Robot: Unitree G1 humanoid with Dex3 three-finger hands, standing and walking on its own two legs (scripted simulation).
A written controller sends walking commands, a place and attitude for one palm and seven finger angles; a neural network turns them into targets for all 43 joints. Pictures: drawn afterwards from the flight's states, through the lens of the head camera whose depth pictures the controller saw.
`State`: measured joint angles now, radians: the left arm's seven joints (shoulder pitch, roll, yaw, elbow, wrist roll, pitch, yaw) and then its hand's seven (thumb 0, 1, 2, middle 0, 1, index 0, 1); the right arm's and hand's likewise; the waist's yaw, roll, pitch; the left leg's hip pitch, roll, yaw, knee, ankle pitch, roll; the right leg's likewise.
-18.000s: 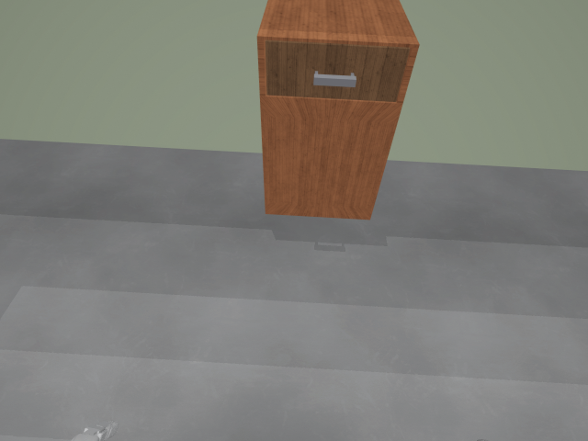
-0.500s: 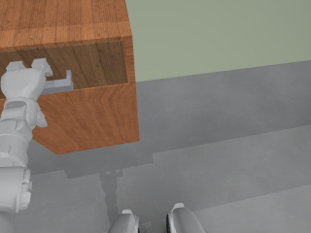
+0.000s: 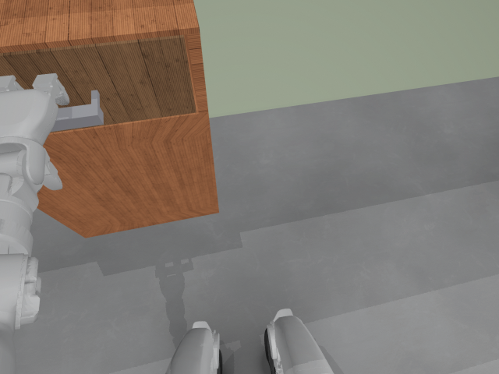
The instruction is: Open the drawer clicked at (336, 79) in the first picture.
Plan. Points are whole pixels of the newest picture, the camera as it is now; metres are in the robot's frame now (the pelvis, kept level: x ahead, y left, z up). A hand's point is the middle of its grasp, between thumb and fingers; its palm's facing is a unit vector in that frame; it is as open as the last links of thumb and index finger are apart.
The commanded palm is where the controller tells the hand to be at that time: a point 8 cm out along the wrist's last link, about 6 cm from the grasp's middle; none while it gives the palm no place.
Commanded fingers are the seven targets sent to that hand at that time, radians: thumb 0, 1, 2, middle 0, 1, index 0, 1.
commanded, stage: lower the fingers behind the handle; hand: left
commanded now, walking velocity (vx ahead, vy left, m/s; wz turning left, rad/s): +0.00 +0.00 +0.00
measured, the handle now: (58, 109) +0.54 +0.30 +0.02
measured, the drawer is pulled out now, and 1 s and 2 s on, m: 0.00 0.00 0.00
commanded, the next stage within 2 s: lift the fingers back up to retry in 0.14 s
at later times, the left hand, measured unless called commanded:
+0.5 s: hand (38, 130) +0.49 +0.31 +0.04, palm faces -0.06 -0.02 -1.00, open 13.8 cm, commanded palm +0.48 +0.30 +0.09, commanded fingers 0.00 -0.50 0.30 -0.30 -1.20 -0.30 -1.20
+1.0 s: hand (17, 111) +0.49 +0.32 +0.08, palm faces -0.04 -0.02 -1.00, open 13.5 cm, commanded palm +0.48 +0.30 +0.14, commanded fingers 0.00 -0.50 0.30 -0.30 -1.20 -0.30 -1.20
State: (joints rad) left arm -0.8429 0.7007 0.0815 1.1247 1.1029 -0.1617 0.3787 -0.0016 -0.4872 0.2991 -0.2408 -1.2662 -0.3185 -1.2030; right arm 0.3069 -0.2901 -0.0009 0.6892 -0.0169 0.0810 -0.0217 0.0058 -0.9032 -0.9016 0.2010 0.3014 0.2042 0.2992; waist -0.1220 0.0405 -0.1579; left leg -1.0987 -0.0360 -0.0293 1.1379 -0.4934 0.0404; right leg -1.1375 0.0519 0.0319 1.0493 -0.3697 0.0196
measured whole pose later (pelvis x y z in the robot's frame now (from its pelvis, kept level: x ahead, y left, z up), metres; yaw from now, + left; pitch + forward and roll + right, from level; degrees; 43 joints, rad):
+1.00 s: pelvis +0.05 +0.01 +0.05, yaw +1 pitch +20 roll -3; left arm -0.70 0.63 0.08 1.00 1.08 -0.16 0.30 0.00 -0.49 0.30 -0.36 -1.21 -0.38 -1.21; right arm 0.32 -0.27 -0.04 0.71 -0.02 0.11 -0.01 0.01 -0.90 -0.90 0.20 0.30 0.20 0.30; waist -0.08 0.05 -0.15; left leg -0.77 -0.03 -0.05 0.88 -0.46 0.04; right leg -0.79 0.05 0.02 0.78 -0.34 0.02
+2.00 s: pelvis +0.04 +0.00 +0.05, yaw +1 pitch +20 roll -2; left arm -0.75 0.63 0.06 1.05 1.10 -0.15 0.32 0.00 -0.49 0.30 -0.33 -1.21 -0.34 -1.22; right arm 0.34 -0.27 -0.04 0.72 -0.02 0.11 -0.01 0.01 -0.90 -0.90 0.20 0.30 0.20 0.30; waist -0.08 0.04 -0.14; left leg -0.77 -0.03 -0.04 0.87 -0.44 0.04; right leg -0.81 0.04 0.03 0.79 -0.33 0.01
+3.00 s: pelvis +0.03 +0.01 +0.04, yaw +0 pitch +20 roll -2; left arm -0.79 0.70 0.10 1.11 1.10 -0.19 0.27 0.00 -0.49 0.30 -0.34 -1.20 -0.38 -1.22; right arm 0.32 -0.27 0.00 0.71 -0.01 0.12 -0.02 0.01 -0.90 -0.90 0.20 0.30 0.21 0.30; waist -0.11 0.04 -0.13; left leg -0.82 -0.03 -0.03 0.90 -0.44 0.05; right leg -0.85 0.04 0.04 0.81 -0.32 0.02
